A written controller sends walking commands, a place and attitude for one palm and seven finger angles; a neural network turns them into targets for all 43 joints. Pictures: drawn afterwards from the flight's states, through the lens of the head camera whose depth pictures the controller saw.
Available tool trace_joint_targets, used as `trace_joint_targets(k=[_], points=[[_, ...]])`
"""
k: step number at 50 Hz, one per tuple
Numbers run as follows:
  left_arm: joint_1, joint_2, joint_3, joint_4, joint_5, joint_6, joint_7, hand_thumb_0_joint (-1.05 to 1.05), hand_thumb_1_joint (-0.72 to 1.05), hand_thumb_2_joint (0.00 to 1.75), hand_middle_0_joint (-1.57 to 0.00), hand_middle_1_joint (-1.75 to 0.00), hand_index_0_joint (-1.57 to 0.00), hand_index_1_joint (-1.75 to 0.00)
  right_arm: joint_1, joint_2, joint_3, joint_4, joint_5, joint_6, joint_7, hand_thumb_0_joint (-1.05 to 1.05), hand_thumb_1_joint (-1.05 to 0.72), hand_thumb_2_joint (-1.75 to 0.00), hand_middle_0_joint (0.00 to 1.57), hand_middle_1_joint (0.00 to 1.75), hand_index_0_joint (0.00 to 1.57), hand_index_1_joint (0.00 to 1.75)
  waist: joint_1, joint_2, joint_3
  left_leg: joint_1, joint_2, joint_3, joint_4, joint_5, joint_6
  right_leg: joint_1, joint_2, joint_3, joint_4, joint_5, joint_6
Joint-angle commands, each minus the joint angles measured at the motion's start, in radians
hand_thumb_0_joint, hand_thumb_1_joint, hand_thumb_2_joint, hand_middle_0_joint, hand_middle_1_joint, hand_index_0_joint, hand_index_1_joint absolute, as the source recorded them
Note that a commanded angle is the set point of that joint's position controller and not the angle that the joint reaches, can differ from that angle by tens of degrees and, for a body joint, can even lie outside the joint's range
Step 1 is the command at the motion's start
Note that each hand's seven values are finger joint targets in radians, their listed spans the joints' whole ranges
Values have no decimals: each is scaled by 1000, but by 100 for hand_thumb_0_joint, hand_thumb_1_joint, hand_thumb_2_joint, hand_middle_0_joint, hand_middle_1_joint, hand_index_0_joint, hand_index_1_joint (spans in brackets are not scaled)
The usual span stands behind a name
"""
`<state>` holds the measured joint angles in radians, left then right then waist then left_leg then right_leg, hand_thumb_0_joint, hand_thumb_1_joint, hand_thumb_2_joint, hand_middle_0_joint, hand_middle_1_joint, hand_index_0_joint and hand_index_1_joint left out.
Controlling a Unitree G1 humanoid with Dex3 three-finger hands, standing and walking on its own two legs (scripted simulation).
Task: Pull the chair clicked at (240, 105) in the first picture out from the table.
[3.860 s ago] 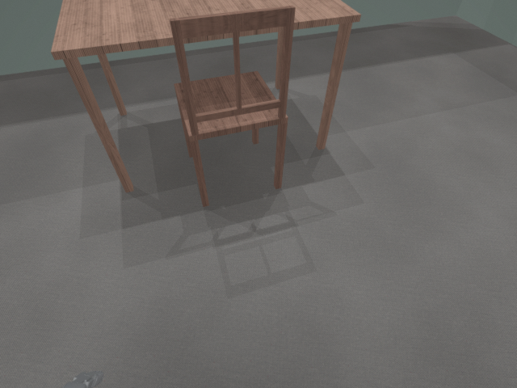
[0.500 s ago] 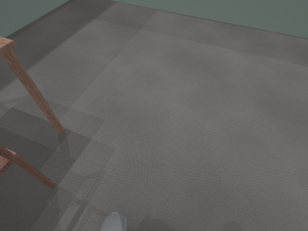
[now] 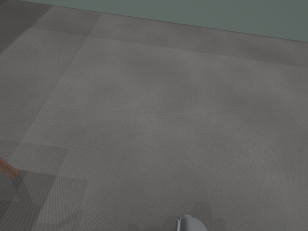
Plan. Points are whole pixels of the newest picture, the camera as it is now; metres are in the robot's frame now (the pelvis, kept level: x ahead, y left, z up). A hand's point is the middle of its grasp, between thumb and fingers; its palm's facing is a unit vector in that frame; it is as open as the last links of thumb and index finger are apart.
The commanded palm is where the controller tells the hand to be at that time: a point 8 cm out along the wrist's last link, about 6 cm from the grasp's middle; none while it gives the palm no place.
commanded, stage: walk to a spot facing it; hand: left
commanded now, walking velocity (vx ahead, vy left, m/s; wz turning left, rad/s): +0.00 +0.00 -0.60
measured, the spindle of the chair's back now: out of the picture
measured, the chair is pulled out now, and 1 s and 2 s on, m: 0.00 0.00 0.00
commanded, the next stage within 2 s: turn to face it in 0.10 s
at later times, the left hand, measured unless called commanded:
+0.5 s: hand (110, 195) +0.24 +0.15 -0.18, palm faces -0.10 -0.98 -0.15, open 7.4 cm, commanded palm none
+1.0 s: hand (88, 226) +0.15 +0.19 -0.16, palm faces +0.23 -0.93 -0.30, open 7.4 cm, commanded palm none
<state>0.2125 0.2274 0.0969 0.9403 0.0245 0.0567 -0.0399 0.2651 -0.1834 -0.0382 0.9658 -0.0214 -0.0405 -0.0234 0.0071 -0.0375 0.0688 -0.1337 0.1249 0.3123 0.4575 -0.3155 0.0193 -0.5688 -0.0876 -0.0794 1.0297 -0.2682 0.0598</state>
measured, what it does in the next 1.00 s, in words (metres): steps on the spot: right foot, then left foot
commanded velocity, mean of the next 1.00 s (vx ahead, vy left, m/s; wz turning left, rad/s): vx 0.00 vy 0.00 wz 0.40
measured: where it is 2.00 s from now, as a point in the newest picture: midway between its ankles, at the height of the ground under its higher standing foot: outside the picture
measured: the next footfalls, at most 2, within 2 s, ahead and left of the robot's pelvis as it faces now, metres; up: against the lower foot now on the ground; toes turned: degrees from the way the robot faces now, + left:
right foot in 0.16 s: +0.11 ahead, -0.14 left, +0.00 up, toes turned -14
left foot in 0.50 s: +0.16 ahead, +0.10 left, +0.00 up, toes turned +3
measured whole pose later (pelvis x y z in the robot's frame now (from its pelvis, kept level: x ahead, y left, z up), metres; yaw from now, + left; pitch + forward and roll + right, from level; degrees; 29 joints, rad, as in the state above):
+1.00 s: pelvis +0.08 -0.04 -0.01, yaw +13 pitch +1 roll +0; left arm 0.16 0.21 0.06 0.89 0.01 0.02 0.02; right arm 0.22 -0.26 -0.10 0.94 -0.02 0.06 0.01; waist -0.03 0.05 0.06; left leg -0.43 -0.06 -0.12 0.69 -0.34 -0.03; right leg -0.27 -0.02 -0.04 0.56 -0.29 0.01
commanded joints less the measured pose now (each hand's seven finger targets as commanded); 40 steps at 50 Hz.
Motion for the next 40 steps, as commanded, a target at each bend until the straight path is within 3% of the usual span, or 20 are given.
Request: trace_joint_targets(k=[1, 4, 6, 7, 8, 9, 10, 11, 13, 15, 17, 22, 23, 24, 25, 26, 27, 29, 32, 40], points=[[-100, 2, -8, -106, 4, -17, 1, 0, 90, 90, -20, -30, -20, -30, 66, -164, -48, -32, -6, 0, -3, 0, -90, -90, 20, 30, 20, 30, -49, 227, -29, 76, 247, -60, -74, 633, 76, 20, 16, -38, -183, -21, -13], [-119, 14, -8, -121, 5, -27, 4, 0, 90, 90, -20, -30, -20, -30, 71, -183, -60, -27, -8, 11, -1, 0, -90, -90, 20, 30, 20, 30, -49, 239, -42, 101, 266, -49, -3, 677, 64, 97, 48, -59, -290, -53, -40], [-35, 51, -2, -104, 7, -43, 10, 0, 90, 90, -20, -30, -20, -30, 67, -202, -66, -36, -1, 16, 4, 0, -90, -90, 20, 30, 20, 30, 4, 199, -110, 92, 252, -17, 185, 794, 23, 267, 89, -80, -432, 10, -70], [64, 105, 8, -80, 10, -58, 17, 0, 90, 90, -20, -30, -20, -30, 72, -197, -63, -50, 7, 18, 11, 0, -90, -90, 20, 30, 20, 30, 60, 105, -169, -48, 234, -3, 385, 719, -22, 492, 61, -37, -541, 192, -96], [167, 223, 32, -57, 11, -72, 32, 0, 90, 90, -20, -30, -20, -30, 65, -133, -45, -92, 18, 22, 18, 0, -90, -90, 20, 30, 20, 30, 100, -157, -259, -377, 90, 0, 668, 25, -87, 773, -210, 330, -537, 659, -208], [212, 286, 41, -36, -19, -67, 44, 0, 90, 90, -20, -30, -20, -30, 16, -115, -39, -126, 18, 28, 4, 0, -90, -90, 20, 30, 20, 30, 108, -176, -302, -499, 3, -145, 871, -365, -111, 775, -365, 464, -536, 1060, -326], [190, 272, 39, -50, -21, -61, 55, 0, 90, 90, -20, -30, -20, -30, -12, -112, -28, -129, 18, 34, -7, 0, -90, -90, 20, 30, 20, 30, 104, -178, -329, -491, 20, -277, 888, -329, -97, 721, -325, 431, -563, 925, -318], [103, 231, 29, -64, -18, -55, 62, 0, 90, 90, -20, -30, -20, -30, -20, -112, -30, -116, 16, 39, -9, 0, -90, -90, 20, 30, 20, 30, 69, -144, -276, -502, 29, -300, 894, -267, -91, 660, -293, 391, -587, 756, -304], [-39, 138, -6, -92, -10, -56, 71, 0, 90, 90, -20, -30, -20, -30, 31, -99, -21, -54, 3, 59, -5, 0, -90, -90, 20, 30, 20, 30, -14, -39, -189, -408, 36, -289, 811, -134, -91, 457, -202, 214, -620, 627, -242], [-93, 113, -23, -89, -2, -65, 71, 0, 90, 90, -20, -30, -20, -30, 112, -74, -12, -8, 3, 73, -4, 0, -90, -90, 20, 30, 20, 30, -60, -77, -152, -321, 12, -278, 708, -96, -89, 336, -169, 115, -647, 562, -221], [-112, 96, -36, -73, 1, -70, 69, 0, 90, 90, -20, -30, -20, -30, 141, -53, -2, 17, 7, 71, 2, 0, -90, -90, 20, 30, 20, 30, -70, -89, -127, -232, -2, -264, 550, -72, -79, 274, -149, 54, -674, 419, -205], [-66, 115, -22, -39, -6, -50, 71, 0, 90, 90, -20, -30, -20, -30, 75, -56, -5, 4, 8, 58, 16, 0, -90, -90, 20, 30, 20, 30, -23, -126, -62, -177, -42, -200, 220, 29, -76, 324, -170, 20, -606, 268, -168], [-62, 109, -20, -44, -11, -45, 72, 0, 90, 90, -20, -30, -20, -30, 87, -63, -10, 6, 6, 56, 19, 0, -90, -90, 20, 30, 20, 30, -27, -84, -57, -126, -43, -196, 137, 109, -70, 294, -164, 4, -556, 223, -139], [-47, 83, -19, -50, -14, -37, 71, 0, 90, 90, -20, -30, -20, -30, 109, -101, -19, 5, 4, 51, 22, 0, -90, -90, 20, 30, 20, 30, -33, 51, -60, -81, 12, -288, 48, 250, -42, 240, -122, -28, -457, 106, -92], [-20, 33, -21, -66, -19, -27, 69, 0, 90, 90, -20, -30, -20, -30, 115, -172, -34, -11, -3, 47, 22, 0, -90, -90, 20, 30, 20, 30, -28, 273, -29, -111, 165, -526, -69, 387, 40, 160, -18, -78, -327, -134, -27], [-63, 21, -26, -94, -18, -27, 70, 0, 90, 90, -20, -30, -20, -30, 128, -207, -45, -19, -13, 44, 14, 0, -90, -90, 20, 30, 20, 30, -56, 368, -12, -138, 273, -732, -189, 425, 143, 94, 44, -50, -109, -338, -3], [-92, 35, -22, -100, -9, -26, 72, 0, 90, 90, -20, -30, -20, -30, 130, -217, -50, -12, -11, 40, 4, 0, -90, -90, 20, 30, 20, 30, -61, 343, -24, -145, 276, -760, -200, 400, 176, 64, 26, 33, 33, -350, -15], [-100, 37, -9, -92, -8, -38, 62, 0, 90, 90, -20, -30, -20, -30, 71, -180, -46, -31, -8, 35, 0, 0, -90, -90, 20, 30, 20, 30, -37, 203, -61, -83, 200, -661, -153, 408, 168, 10, 11, 79, 121, -231, -12], [-89, 29, -11, -80, -13, -40, 56, 0, 90, 90, -20, -30, -20, -30, 50, -171, -49, -43, -1, 30, -3, 0, -90, -90, 20, 30, 20, 30, -38, 157, -139, 24, 137, -543, -107, 555, 150, 25, 16, 74, 45, -177, 5], [-102, 37, -7, -101, -20, -31, 60, 0, 90, 90, -20, -30, -20, -30, 35, -222, -77, -63, -4, 53, 8, 0, -90, -90, 20, 30, 20, 30, -60, 191, -156, 12, 112, -638, -107, 441, 161, 104, 53, 79, -153, -192, 15]])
